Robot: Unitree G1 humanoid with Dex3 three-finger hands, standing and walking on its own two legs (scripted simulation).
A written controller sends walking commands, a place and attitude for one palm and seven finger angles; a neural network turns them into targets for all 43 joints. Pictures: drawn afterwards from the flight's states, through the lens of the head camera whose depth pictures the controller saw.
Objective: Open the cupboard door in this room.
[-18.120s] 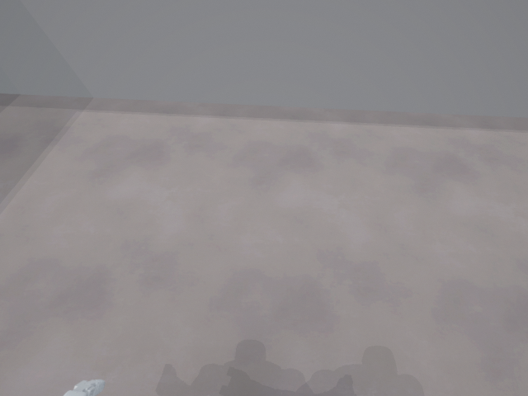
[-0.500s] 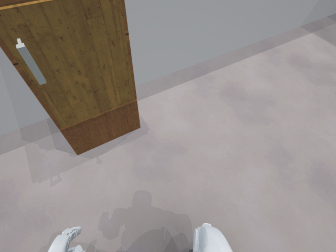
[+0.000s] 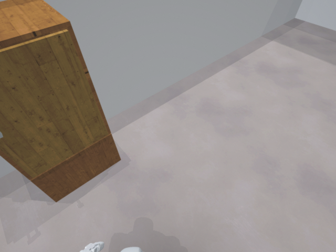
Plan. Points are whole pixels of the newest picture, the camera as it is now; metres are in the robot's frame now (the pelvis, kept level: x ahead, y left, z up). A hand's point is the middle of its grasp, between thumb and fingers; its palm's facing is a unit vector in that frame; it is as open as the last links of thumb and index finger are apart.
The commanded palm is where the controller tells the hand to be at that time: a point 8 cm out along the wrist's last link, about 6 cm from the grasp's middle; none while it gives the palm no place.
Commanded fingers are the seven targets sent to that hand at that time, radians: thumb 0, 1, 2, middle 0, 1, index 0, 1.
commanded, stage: turn to face it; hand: left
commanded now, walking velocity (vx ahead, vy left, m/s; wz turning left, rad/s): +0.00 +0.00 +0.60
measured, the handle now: out of the picture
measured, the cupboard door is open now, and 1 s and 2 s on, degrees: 0 0 0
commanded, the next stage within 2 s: take the last steps up to it in 1.02 s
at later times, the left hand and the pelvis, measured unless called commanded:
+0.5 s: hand out of the picture +0.01 +0.26 -0.16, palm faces +0.30 -0.91 -0.27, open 7.4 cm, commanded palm none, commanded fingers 0.00 0.90 0.90 -0.20 -0.30 -0.20 -0.30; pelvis -0.01 +0.02 +0.01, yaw +16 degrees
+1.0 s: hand out of the picture -0.08 +0.15 -0.15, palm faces +0.55 -0.79 -0.27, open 7.4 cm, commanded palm none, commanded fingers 0.00 0.90 0.90 -0.20 -0.30 -0.20 -0.30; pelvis -0.03 -0.05 +0.00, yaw +34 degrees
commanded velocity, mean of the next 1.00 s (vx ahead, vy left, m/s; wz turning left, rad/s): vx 0.00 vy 0.00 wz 0.51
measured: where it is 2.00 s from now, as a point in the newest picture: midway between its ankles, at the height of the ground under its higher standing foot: outside the picture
